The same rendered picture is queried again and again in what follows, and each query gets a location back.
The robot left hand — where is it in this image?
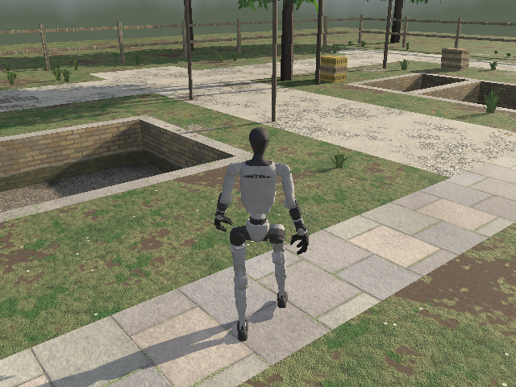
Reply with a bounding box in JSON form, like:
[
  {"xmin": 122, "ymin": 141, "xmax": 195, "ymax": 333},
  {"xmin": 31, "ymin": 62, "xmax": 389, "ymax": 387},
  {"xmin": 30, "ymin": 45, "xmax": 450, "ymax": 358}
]
[{"xmin": 214, "ymin": 216, "xmax": 233, "ymax": 231}]

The right robot upper arm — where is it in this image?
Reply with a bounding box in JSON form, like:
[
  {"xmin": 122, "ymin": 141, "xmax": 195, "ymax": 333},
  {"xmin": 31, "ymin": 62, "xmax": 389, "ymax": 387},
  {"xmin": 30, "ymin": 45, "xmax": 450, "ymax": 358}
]
[{"xmin": 275, "ymin": 163, "xmax": 297, "ymax": 209}]

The robot right hand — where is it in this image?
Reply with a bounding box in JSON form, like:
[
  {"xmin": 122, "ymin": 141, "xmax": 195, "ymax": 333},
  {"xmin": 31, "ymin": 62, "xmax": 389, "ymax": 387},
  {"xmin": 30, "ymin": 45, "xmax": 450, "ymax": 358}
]
[{"xmin": 290, "ymin": 232, "xmax": 309, "ymax": 255}]

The left robot upper arm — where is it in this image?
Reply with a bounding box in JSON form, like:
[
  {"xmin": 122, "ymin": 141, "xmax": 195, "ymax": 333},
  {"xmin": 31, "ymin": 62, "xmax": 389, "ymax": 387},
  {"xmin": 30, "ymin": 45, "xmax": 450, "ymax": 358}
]
[{"xmin": 220, "ymin": 162, "xmax": 243, "ymax": 205}]

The left robot forearm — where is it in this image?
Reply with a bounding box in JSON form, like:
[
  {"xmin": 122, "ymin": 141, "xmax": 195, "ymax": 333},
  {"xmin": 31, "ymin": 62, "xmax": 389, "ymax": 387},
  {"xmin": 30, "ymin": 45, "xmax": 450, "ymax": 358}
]
[{"xmin": 215, "ymin": 193, "xmax": 228, "ymax": 220}]

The humanoid robot head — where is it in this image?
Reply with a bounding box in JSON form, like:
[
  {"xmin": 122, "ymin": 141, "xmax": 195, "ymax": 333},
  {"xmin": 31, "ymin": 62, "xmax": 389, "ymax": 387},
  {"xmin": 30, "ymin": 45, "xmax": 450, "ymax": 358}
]
[{"xmin": 245, "ymin": 127, "xmax": 272, "ymax": 166}]

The right robot forearm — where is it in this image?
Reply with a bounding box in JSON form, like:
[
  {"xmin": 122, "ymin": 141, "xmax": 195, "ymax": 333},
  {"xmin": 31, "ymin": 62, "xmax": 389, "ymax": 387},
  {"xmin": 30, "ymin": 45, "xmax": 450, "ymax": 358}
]
[{"xmin": 289, "ymin": 197, "xmax": 307, "ymax": 235}]

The robot left foot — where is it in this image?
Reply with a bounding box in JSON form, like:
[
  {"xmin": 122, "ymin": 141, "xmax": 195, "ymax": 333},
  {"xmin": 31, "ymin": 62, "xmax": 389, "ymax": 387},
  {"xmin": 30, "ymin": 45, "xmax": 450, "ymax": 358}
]
[{"xmin": 237, "ymin": 319, "xmax": 248, "ymax": 341}]

